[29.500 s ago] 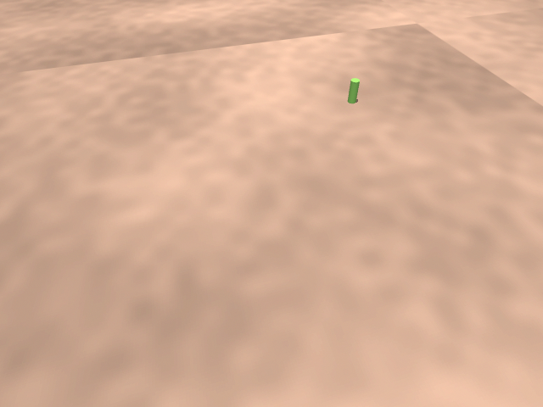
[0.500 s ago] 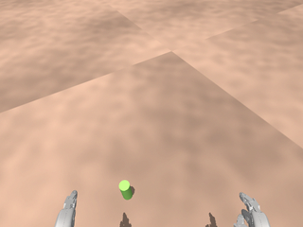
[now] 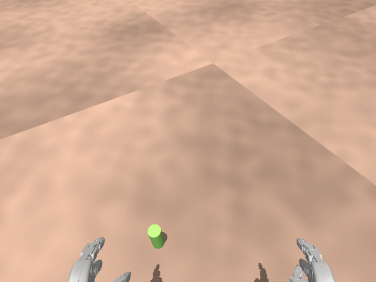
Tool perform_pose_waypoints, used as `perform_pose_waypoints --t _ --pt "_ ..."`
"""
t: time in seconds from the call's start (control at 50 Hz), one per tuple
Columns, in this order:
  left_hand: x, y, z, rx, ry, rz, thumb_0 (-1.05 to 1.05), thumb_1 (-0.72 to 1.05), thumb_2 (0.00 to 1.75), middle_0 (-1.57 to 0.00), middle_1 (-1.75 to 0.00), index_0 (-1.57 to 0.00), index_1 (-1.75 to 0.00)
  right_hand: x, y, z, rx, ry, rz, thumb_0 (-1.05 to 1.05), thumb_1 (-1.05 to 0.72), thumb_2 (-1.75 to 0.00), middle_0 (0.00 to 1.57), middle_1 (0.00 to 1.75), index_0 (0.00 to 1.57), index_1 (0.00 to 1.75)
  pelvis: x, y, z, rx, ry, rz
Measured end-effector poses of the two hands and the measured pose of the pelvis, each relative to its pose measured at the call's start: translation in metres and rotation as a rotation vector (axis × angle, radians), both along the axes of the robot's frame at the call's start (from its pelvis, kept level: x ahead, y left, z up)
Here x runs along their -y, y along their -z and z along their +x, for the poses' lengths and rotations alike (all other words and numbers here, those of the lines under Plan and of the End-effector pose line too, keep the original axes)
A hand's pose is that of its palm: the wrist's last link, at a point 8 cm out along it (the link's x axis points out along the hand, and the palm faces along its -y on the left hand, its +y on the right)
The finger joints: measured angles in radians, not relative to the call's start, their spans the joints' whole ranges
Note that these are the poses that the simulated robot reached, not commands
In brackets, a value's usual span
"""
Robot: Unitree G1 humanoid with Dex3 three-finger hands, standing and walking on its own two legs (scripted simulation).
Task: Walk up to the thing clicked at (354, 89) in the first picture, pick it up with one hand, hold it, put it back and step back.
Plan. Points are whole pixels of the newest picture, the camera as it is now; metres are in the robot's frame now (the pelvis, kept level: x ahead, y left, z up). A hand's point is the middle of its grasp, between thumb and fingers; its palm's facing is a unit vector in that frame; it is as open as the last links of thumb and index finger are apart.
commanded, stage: stand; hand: left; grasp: from the side
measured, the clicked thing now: (156, 237) +0.46 +0.19 -0.65
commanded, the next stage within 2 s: none
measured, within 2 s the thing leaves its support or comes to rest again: neither
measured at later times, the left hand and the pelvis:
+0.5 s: hand out of the picture +0.09 +0.25 -0.11, palm faces -0.02 -0.94 -0.35, open 7.4 cm; pelvis +0.00 +0.01 +0.04, yaw +0 degrees
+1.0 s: hand out of the picture +0.04 +0.26 -0.10, palm faces -0.01 -0.94 -0.35, open 7.4 cm; pelvis -0.02 +0.01 +0.06, yaw +0 degrees
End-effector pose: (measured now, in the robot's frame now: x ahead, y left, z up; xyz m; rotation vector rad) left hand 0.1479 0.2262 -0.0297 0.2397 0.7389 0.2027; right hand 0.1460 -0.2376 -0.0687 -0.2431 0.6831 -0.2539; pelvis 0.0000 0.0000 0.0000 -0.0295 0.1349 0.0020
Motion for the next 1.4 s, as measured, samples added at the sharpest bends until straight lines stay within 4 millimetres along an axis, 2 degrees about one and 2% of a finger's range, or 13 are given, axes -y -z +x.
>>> perform_pose_waypoints --t 0.08,0.14,0.2,0.3,0.46,0.58,0.7,0.86,1.12,1.4 --pt "-0.001 0.0 0.001 0.001 -0.001 0.001 0.0 0.56 0.82 -0.2 -0.29 -0.2 -0.29 -0.001 0.0 -0.001 -0.002 -0.001 -0.001 0.02 -0.9 -0.9 0.2 0.3 0.21 0.3 -0.001 0.0 0.0 0.001 0.001 -0.001" --pt "-0.003 0.002 0.001 0.004 0.021 0.013 0.0 0.7 0.85 -0.2 -0.29 -0.2 -0.3 -0.001 0.001 -0.002 -0.022 -0.025 -0.016 0.02 -0.9 -0.9 0.2 0.3 0.21 0.3 -0.001 -0.001 -0.002 0.015 0.002 0.002" --pt "-0.014 0.019 0.001 -0.04 0.091 0.044 0.0 0.79 0.87 -0.21 -0.29 -0.2 -0.3 0.004 0.013 -0.009 -0.17 -0.121 -0.04 0.01 -0.9 -0.9 0.2 0.3 0.21 0.3 -0.001 -0.006 -0.006 0.058 0.005 0.017" --pt "-0.038 0.036 -0.018 -0.155 0.085 0.045 0.01 0.86 0.89 -0.21 -0.3 -0.21 -0.3 0.02 0.015 -0.031 -0.309 -0.105 -0.018 0.01 -0.9 -0.9 0.2 0.3 0.21 0.3 -0.003 -0.016 -0.008 0.095 0.007 0.03" --pt "-0.065 0.044 -0.06 -0.326 0.015 0.052 0.01 0.9 0.9 -0.21 -0.3 -0.21 -0.3 0.036 0.01 -0.066 -0.437 -0.032 -0.015 0.01 -0.9 -0.9 0.2 0.3 0.21 0.3 -0.01 -0.032 -0.004 0.133 0.008 0.028" --pt "-0.071 0.043 -0.081 -0.406 -0.023 0.044 0.01 0.9 0.9 -0.21 -0.3 -0.2 -0.3 0.03 0.009 -0.082 -0.498 -0.01 0.008 0.01 -0.91 -0.9 0.2 0.3 0.21 0.3 -0.014 -0.042 -0.003 0.16 0.009 0.028" --pt "-0.073 0.041 -0.093 -0.448 -0.037 0.035 0.01 0.9 0.9 -0.21 -0.3 -0.2 -0.3 0.022 0.008 -0.09 -0.527 -0.003 0.03 0.01 -0.9 -0.9 0.2 0.3 0.21 0.3 -0.017 -0.049 -0.007 0.182 0.008 0.03" --pt "-0.075 0.037 -0.103 -0.479 -0.047 0.034 0.01 0.9 0.9 -0.21 -0.3 -0.21 -0.3 0.022 0.006 -0.098 -0.544 0.006 0.041 0.01 -0.9 -0.9 0.2 0.3 0.21 0.3 -0.018 -0.054 -0.013 0.193 0.008 0.034" --pt "-0.075 0.035 -0.115 -0.536 -0.062 0.047 0.01 0.9 0.9 -0.21 -0.3 -0.21 -0.3 0.037 0.005 -0.108 -0.587 0.03 0.038 0.01 -0.91 -0.9 0.2 0.3 0.21 0.3 -0.012 -0.057 -0.014 0.187 0.009 0.032" --pt "-0.065 0.035 -0.096 -0.541 -0.046 0.041 0.01 0.9 0.9 -0.21 -0.3 -0.21 -0.3 0.047 0.005 -0.102 -0.607 0.037 0.036 0.01 -0.91 -0.9 0.2 0.3 0.21 0.3 -0.004 -0.058 -0.004 0.171 0.014 0.031"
